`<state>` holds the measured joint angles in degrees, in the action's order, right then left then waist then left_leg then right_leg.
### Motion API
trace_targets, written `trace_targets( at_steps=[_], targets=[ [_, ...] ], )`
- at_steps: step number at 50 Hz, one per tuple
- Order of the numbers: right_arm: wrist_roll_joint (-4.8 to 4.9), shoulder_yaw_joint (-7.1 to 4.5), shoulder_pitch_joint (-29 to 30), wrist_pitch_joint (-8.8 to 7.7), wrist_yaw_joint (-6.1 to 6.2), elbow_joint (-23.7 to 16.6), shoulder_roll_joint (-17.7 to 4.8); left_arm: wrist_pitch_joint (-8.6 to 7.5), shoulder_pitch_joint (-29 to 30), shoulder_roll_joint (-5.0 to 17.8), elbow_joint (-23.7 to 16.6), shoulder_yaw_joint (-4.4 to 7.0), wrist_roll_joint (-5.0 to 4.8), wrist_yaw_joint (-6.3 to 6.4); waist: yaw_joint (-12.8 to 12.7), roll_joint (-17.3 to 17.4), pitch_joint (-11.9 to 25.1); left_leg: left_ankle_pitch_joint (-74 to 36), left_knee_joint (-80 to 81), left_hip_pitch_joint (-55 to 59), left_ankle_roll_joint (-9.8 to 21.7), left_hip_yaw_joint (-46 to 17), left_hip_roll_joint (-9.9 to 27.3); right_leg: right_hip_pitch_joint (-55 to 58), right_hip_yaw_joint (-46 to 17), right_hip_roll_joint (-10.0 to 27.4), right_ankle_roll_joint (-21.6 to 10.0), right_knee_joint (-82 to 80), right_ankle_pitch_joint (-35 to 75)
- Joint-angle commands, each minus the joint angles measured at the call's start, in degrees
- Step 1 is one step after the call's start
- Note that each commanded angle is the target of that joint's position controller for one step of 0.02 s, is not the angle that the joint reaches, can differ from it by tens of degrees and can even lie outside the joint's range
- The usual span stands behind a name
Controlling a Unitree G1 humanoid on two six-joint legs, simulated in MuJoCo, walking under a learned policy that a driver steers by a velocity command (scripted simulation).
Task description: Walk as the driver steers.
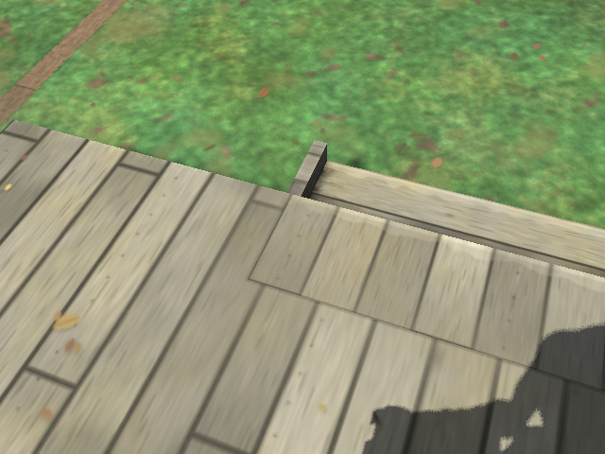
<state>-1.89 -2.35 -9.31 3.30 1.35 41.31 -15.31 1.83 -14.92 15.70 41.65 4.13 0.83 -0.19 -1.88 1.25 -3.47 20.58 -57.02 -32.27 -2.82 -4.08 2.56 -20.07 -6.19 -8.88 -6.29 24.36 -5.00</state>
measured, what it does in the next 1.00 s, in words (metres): steps on the spot, turning right: left foot, then right foot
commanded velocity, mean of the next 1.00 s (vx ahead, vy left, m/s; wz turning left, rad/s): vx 0.01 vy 0.00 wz -0.35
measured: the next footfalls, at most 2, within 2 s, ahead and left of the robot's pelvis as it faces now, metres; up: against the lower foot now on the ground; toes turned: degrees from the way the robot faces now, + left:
left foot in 0.22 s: +0.07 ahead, +0.13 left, +0.00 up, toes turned -14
right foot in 0.66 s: -0.01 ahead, -0.06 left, +0.00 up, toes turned -16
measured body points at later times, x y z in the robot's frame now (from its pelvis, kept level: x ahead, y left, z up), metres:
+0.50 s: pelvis +0.01 +0.05 +0.01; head +0.05 +0.08 +0.46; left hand +0.19 +0.30 -0.12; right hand +0.06 -0.24 -0.08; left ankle +0.03 +0.14 -0.74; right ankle -0.06 -0.07 -0.66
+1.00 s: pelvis -0.01 +0.04 +0.00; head +0.00 +0.04 +0.45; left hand +0.19 +0.23 -0.12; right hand -0.04 -0.22 -0.13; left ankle +0.03 +0.16 -0.74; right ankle -0.05 -0.05 -0.74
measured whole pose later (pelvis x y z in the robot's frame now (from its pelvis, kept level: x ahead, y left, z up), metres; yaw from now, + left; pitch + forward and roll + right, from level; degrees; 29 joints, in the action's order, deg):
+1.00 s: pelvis -0.01 +0.04 +0.00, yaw -19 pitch -2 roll -1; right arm -0.8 -1.3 -15.4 1.9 0.9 50.9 -14.1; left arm 0.7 -8.7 12.1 50.6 -0.5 0.6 1.3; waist 1.4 0.7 -1.9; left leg 14.1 -26.1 -9.4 -0.6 -0.2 1.2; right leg -8.6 -2.5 -3.4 -1.6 24.5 -14.0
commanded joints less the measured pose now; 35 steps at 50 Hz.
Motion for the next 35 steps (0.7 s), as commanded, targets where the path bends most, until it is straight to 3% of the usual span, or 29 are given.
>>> trace_targets(
  at_steps=[1,7,10,11,12,13,14,15,16,18,23,30,32,33,34,35],
  targets=[
    [0.25,-1.35,-0.7,-0.30,0.35,-3.5,-5.0,-0.22,-1.0,9.0,-3.6,2.58,0.25,0.25,0.1,-7.1,6.7,-0.3,3.4,0.2,0.1,-0.2,-1.4,6.8,-20.6,15.2,-6.3,-9.8,-10.8],
    [1.59,-0.91,-0.5,-1.65,0.86,-4.2,-5.0,0.25,-1.0,9.5,-3.5,3.02,0.80,-0.22,0.0,-8.7,6.7,3.6,14.9,8.4,2.4,-0.3,-5.5,7.2,-25.5,14.4,-5.4,-7.0,-3.8],
    [1.95,-0.86,-5.9,-2.56,1.61,-3.1,-5.2,0.57,1.2,9.1,-3.5,3.01,-0.02,-0.38,3.2,-8.5,6.5,-0.9,31.1,19.9,4.2,0.3,-6.9,3.4,-26.5,11.9,-1.9,-5.2,-3.8],
    [1.51,-1.32,-7.4,-2.97,2.13,-2.7,-6.9,0.45,1.2,8.0,-3.6,2.68,-0.68,-0.09,3.8,-6.0,6.2,-3.6,38.9,25.9,5.0,-2.1,-3.3,-1.0,-24.4,8.9,1.2,-2.8,-11.3],
    [0.75,-2.14,-5.5,-2.96,2.59,-4.0,-11.6,0.30,-2.5,4.1,-3.7,1.84,-1.05,0.18,1.1,5.0,7.2,2.9,44.6,29.9,8.1,-14.8,10.1,-6.2,-15.7,2.8,4.8,9.0,-24.1],
    [-0.06,-2.71,0.2,-2.66,2.12,-6.0,-15.1,0.00,-1.2,6.8,-4.2,2.65,-0.20,0.62,1.2,12.0,2.5,-2.6,47.4,23.4,14.1,-26.5,19.8,-14.7,-2.4,-4.7,6.2,21.3,-27.0],
    [0.08,-2.20,-0.7,-2.55,1.74,-5.5,-11.5,0.02,0.4,10.5,-3.7,3.60,1.62,0.56,1.0,5.0,2.1,-11.4,44.6,19.5,16.0,-21.5,19.0,-11.5,-3.0,0.9,6.9,31.0,-24.6],
    [0.59,-1.20,1.5,-2.69,1.37,-5.8,-8.2,0.26,-1.0,9.9,-2.7,3.71,1.40,0.07,-0.8,3.3,2.2,-17.3,42.8,18.0,14.8,-15.1,15.0,-9.6,-2.8,0.9,6.8,35.2,-21.8],
    [0.60,-0.90,3.2,-2.71,1.08,-6.3,-7.1,0.80,-2.8,9.1,-1.8,3.50,1.15,-0.39,-1.7,3.7,2.5,-21.6,41.5,18.5,13.4,-9.6,11.7,-9.1,-2.1,1.1,7.3,39.6,-19.4],
    [0.58,-0.72,3.2,-2.66,1.22,-6.9,-6.6,1.66,-4.1,8.6,-0.9,3.20,0.59,-1.44,-1.3,6.6,3.7,-28.8,39.8,21.8,13.1,-4.3,9.4,-10.9,0.1,1.7,8.4,45.6,-18.0],
    [0.71,-1.59,-5.7,-3.13,0.98,-3.8,-8.0,2.20,2.2,6.1,-2.5,1.66,-0.05,-1.34,3.6,7.0,4.3,-37.4,36.6,31.9,14.9,-3.8,10.7,-13.4,0.2,2.5,10.0,36.6,-19.7],
    [0.53,-2.14,-5.4,-2.73,-0.66,-1.4,-9.7,2.08,3.6,4.1,-2.0,-0.47,-0.93,-0.42,3.7,10.8,5.8,-40.4,33.3,27.3,15.1,-2.5,10.8,3.3,6.6,4.4,7.4,12.2,-21.5],
    [1.31,-2.00,-4.9,-2.19,-0.87,-0.4,-9.4,1.13,0.6,3.3,-0.4,-1.12,-0.47,0.03,0.9,8.3,5.6,-37.9,30.0,23.5,12.0,-1.1,9.4,12.2,7.2,5.2,5.7,-5.7,-7.1],
    [1.38,-1.69,-6.5,-2.34,-0.90,0.0,-8.1,0.35,0.8,5.2,-0.2,-1.07,0.51,0.36,1.4,4.9,6.8,-30.2,28.5,18.4,8.6,-0.5,8.4,19.4,1.6,9.1,4.6,-9.9,-0.9],
    [0.73,-0.56,-8.6,-2.48,-1.34,-1.5,-3.9,-0.40,-0.2,8.9,-0.8,-0.92,1.45,0.66,2.7,-7.8,10.1,-8.5,20.3,10.7,5.1,3.6,4.2,27.2,-14.2,23.6,2.2,-10.9,9.4],
    [1.65,0.01,-5.6,-1.68,-0.68,-1.8,-2.8,-0.76,2.5,9.3,-0.1,-1.00,0.35,1.18,1.8,-15.2,6.2,10.3,21.0,13.5,3.9,4.9,-0.6,14.4,-15.1,28.1,-5.3,-7.4,21.7]
  ],
)
Velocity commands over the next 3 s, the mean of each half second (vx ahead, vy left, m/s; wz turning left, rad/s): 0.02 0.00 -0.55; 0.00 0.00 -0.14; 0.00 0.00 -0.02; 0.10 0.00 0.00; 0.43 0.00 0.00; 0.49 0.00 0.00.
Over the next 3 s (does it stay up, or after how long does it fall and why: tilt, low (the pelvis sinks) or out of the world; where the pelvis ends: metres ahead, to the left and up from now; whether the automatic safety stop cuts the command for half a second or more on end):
stays up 0.53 -0.14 -0.02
